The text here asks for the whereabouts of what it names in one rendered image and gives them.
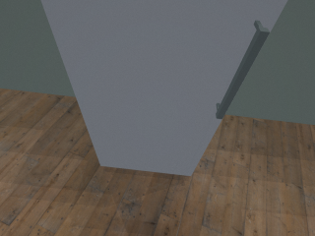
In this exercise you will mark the handle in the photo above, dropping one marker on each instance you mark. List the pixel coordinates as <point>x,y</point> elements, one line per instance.
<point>247,61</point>

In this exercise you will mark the fridge door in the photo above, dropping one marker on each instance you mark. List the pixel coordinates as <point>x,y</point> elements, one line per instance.
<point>148,74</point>

